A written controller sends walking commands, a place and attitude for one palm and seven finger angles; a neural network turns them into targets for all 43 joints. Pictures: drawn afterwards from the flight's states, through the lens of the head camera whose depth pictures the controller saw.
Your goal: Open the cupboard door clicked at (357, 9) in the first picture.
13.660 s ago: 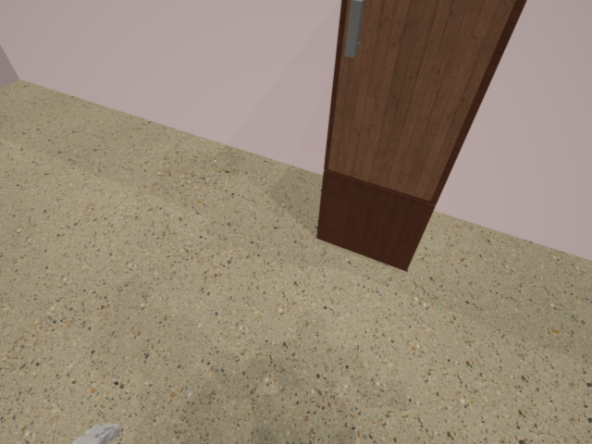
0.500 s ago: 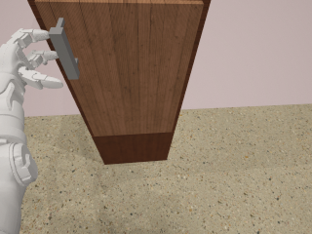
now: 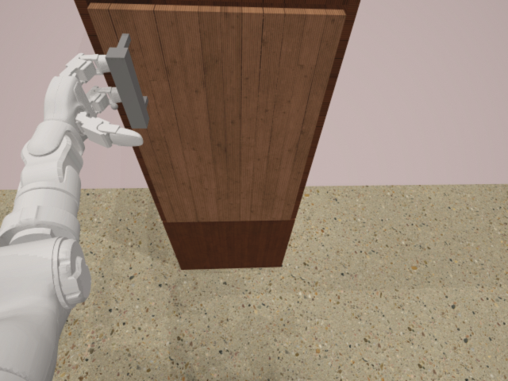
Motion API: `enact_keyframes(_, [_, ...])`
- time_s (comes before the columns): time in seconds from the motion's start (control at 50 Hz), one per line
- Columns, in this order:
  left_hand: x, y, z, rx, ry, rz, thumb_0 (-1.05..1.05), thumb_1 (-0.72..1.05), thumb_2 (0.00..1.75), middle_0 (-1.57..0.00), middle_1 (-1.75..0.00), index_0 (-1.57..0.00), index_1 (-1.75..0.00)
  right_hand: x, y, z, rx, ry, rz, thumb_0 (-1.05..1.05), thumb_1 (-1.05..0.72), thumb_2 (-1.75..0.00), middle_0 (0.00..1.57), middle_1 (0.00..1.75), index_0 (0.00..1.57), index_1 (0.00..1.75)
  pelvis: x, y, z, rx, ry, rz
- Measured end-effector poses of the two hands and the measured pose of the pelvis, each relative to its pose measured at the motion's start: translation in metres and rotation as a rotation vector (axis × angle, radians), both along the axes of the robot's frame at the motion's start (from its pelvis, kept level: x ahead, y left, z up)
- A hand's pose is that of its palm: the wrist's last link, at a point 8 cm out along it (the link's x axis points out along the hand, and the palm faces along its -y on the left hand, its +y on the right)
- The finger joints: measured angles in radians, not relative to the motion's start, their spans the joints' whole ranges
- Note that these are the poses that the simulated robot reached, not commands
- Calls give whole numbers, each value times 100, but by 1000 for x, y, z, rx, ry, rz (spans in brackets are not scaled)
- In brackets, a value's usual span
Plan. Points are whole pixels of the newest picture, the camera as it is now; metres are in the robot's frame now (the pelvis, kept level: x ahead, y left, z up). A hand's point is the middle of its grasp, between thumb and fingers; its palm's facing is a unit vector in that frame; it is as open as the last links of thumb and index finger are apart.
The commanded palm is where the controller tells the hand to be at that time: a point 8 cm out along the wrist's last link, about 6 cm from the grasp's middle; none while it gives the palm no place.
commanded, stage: slide the fingers in behind the handle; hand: left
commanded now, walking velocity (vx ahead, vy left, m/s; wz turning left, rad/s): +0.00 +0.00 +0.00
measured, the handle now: (132, 82) +0.54 +0.18 +0.17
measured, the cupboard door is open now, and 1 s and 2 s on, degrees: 0 0 5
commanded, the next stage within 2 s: close the thumb around the handle in 0.74 s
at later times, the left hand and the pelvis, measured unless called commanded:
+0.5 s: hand (132, 104) +0.49 +0.17 +0.16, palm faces -0.01 -1.00 +0.00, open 13.9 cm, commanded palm +0.47 +0.22 +0.16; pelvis +0.00 -0.01 +0.00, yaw -1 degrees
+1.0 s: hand (139, 100) +0.50 +0.16 +0.16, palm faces +0.00 -1.00 +0.00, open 13.2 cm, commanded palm +0.47 +0.22 +0.16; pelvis +0.00 -0.01 +0.00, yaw -1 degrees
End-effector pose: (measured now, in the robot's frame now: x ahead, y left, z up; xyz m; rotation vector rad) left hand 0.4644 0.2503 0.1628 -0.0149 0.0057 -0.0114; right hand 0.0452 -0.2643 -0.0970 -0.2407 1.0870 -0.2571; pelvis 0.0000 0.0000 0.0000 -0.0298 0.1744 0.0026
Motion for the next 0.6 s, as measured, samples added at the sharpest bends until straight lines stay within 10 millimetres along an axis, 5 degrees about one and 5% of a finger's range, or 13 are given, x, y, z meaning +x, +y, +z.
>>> enact_keyframes(0.34, [12, -24, 2, 4, -3, 7, -1, -50, 30, -31, -121, -31, -121, -56, -6, -5, 11, 101, -79, 0, -90, -89, 20, 30, 21, 30, -3, -6, 0, 8, 9, -22])
enact_keyframes(0.6, [8, -29, 1, 19, -7, -1, -1, -50, 30, -30, -120, -30, -121, -47, -11, -4, -1, 78, -63, 0, -90, -89, 20, 30, 21, 30, -6, -7, 0, 6, 6, -14])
